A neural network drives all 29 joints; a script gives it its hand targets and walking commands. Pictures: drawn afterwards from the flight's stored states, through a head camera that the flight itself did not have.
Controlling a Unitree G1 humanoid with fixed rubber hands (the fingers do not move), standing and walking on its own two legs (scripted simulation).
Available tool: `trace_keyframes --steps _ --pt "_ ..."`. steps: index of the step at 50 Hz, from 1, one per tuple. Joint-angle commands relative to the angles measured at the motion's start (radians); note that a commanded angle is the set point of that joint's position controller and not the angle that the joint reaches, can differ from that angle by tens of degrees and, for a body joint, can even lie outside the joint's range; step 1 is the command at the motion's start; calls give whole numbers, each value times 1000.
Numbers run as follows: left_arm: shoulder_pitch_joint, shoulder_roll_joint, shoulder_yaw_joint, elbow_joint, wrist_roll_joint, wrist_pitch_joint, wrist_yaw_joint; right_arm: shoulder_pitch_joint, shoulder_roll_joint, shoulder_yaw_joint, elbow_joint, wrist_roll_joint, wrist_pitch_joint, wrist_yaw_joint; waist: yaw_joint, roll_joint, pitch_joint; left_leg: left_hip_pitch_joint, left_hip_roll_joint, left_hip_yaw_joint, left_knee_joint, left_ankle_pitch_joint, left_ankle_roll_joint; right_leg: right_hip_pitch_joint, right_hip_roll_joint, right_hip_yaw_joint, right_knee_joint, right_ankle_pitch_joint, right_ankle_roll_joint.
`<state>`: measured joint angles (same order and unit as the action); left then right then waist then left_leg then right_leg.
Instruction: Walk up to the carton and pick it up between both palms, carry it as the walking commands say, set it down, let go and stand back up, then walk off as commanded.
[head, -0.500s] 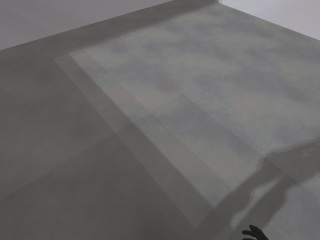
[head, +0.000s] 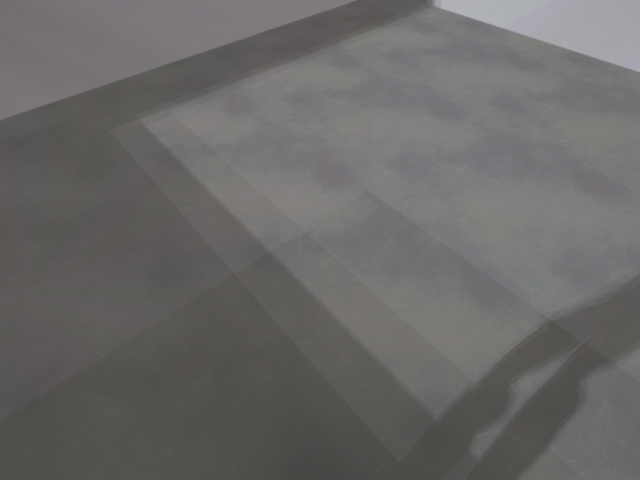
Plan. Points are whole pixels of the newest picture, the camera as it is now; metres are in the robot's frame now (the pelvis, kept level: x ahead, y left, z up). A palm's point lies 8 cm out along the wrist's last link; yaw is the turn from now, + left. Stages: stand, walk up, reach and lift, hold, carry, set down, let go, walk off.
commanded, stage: stand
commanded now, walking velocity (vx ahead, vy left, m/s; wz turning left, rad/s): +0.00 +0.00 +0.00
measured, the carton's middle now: out of the picture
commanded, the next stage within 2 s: walk off in 0.26 s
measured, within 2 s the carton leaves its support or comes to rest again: neither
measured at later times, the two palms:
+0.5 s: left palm out of the picture -0.02 +0.22 -0.15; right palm out of the picture -0.02 -0.22 -0.15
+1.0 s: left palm out of the picture +0.00 +0.16 -0.12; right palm (509, 393) +0.26 -0.26 -0.13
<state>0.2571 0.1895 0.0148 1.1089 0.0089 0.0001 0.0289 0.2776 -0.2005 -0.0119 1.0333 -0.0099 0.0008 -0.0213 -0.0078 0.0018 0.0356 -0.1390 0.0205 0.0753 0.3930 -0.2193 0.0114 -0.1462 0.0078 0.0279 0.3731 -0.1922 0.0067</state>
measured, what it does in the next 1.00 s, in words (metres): walks ahead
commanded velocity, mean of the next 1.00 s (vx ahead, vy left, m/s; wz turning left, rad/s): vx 0.29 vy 0.00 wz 0.00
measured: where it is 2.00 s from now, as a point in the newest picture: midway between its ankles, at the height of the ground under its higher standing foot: (327, 327)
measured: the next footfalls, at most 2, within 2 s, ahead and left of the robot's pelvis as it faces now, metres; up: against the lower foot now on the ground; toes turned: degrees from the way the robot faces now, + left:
left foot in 1.18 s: +0.41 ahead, +0.10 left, +0.00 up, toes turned +9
right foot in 1.70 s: +0.71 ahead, -0.12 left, +0.00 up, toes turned -9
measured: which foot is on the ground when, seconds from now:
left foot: down 0.00-0.72, up 0.74-1.00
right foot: down 0.00-1.00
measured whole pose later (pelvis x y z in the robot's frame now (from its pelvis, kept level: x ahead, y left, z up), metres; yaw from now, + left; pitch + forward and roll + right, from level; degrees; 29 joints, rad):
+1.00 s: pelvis +0.15 -0.03 +0.00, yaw +1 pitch +1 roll +1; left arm 0.56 0.11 0.02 1.15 0.03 -0.10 0.02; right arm 0.13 -0.20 -0.07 0.99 -0.03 -0.03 0.04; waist 0.05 0.01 0.01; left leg -0.60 0.12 0.09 0.91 -0.16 -0.02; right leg 0.04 -0.01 -0.13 0.23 -0.29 -0.02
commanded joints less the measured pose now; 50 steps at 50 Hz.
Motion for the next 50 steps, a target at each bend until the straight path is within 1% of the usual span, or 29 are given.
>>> trace_keyframes --steps 1,11,22,23,24,25,26,27,28,29,30,31,32,33,34,35,36,37,38,39,40,41,42,43,45,48,50 --pt "49 87 11 4 -1 -5 5 42 -85 -12 -4 0 -8 -5 3 -2 30 -33 89 -95 -86 34 13 -25 -84 78 -61 99 -29" --pt "70 55 -2 49 -1 -6 9 71 -54 -3 52 -1 -9 -10 2 -3 39 -36 86 -94 -81 33 15 -41 -82 74 -56 94 -28" --pt "96 30 -10 70 0 -6 13 95 -28 1 87 -2 -10 -14 2 -2 45 -44 84 -96 -79 26 19 -53 -80 70 -46 88 -25" --pt "111 29 -8 74 2 -6 15 114 -36 -3 93 -6 -9 -14 -1 8 22 -31 93 -91 -80 -57 7 -55 -83 54 -33 12 -16" --pt "119 33 -5 72 4 -4 15 124 -49 -9 95 -8 -5 -13 -3 25 23 -38 101 -99 -82 -191 2 -78 -73 34 -3 -97 -9" --pt "120 35 -2 65 9 -1 12 130 -63 -16 92 -8 1 -12 -7 49 42 -57 105 -122 -88 -362 18 -125 -47 8 42 -245 -13" --pt "107 33 -1 50 17 2 8 144 -74 -24 91 -8 7 -11 -19 76 84 -75 136 -177 -114 -514 44 -206 -31 -13 99 -363 -16" --pt "79 24 -2 28 26 2 2 183 -88 -33 99 -6 12 -10 -38 111 127 -79 196 -259 -165 -622 76 -284 -18 -46 178 -390 -17" --pt "52 2 -5 6 35 -2 -6 221 -108 -44 114 -6 13 -11 -49 160 147 -84 279 -356 -234 -687 117 -314 -12 -110 282 -322 -12" --pt "25 -4 -3 -17 43 -10 -14 228 -115 -49 118 -7 10 -11 -53 161 170 -116 337 -415 -285 -666 147 -333 -50 -110 366 -262 -9" --pt "17 -5 -1 -32 42 -21 -23 209 -109 -49 110 -13 5 -9 -45 142 166 -130 348 -418 -299 -597 155 -340 -71 -94 412 -273 -10" --pt "27 -9 1 -43 37 -32 -32 178 -110 -51 96 -18 -1 -6 -27 127 151 -138 334 -378 -289 -536 151 -319 -80 -91 397 -287 -14" --pt "50 -14 3 -47 31 -40 -38 143 -115 -53 82 -18 -7 -3 -5 125 135 -165 304 -318 -268 -490 136 -256 -71 -106 343 -286 -19" --pt "95 -22 6 -39 24 -47 -39 104 -118 -56 72 -14 -11 -1 26 129 131 -228 263 -247 -231 -464 115 -141 -52 -135 241 -244 -26" --pt "163 -26 12 -13 19 -51 -37 83 -112 -58 69 -9 -12 0 57 109 124 -296 216 -183 -171 -479 98 5 -10 -184 138 -168 -25" --pt "235 -16 20 16 18 -52 -31 75 -98 -57 65 -7 -14 1 80 74 115 -356 169 -138 -85 -500 84 128 17 -199 80 -157 -23" --pt "324 17 29 37 24 -60 -23 58 -62 -48 48 -10 -22 5 112 -29 104 -469 114 -68 105 -454 62 259 -94 -61 -7 -219 -34" --pt "443 108 48 53 22 -68 -13 27 40 -21 -2 -7 -34 16 146 -312 56 -606 12 88 447 -371 22 324 -379 363 -232 -577 -105" --pt "467 146 55 61 24 -56 -8 -56 -12 -33 -32 -36 -34 21 158 -242 128 -662 59 -9 617 -319 31 172 -470 523 -308 -697 -170" --pt "375 116 44 35 23 -57 -8 -68 -27 -40 -47 -31 -39 34 97 -149 179 -660 104 -52 691 -211 30 87 -445 481 -304 -653 -177" --pt "302 95 36 11 18 -65 -12 -37 -16 -39 -39 -21 -46 46 56 -104 176 -633 122 -64 702 -127 23 50 -395 390 -304 -532 -162" --pt "255 83 32 -6 16 -76 -12 -10 -14 -43 -29 -18 -53 55 30 -93 154 -603 134 -58 688 -66 10 59 -350 293 -305 -398 -142" --pt "244 68 27 -9 14 -87 -11 0 -22 -49 -21 -26 -55 60 18 -83 131 -573 135 -46 669 -32 -4 69 -316 213 -299 -282 -125" --pt "267 51 23 1 16 -96 -10 -1 -25 -55 -21 -27 -52 64 14 -73 109 -557 126 -27 664 -5 -13 88 -291 156 -290 -178 -118" --pt "323 38 21 20 16 -105 -6 -43 -10 -57 -36 -23 -42 66 21 -80 101 -576 120 -1 633 32 -24 128 -268 86 -270 -16 -117" --pt "362 30 18 29 19 -110 -4 -172 11 -49 -81 -19 -30 66 43 -96 117 -608 105 30 539 68 -36 149 -258 32 -248 154 -127" --pt "364 29 16 31 21 -112 -5 -264 16 -41 -115 -11 -32 67 61 -113 131 -574 84 57 412 90 -37 142 -244 -5 -239 235 -128"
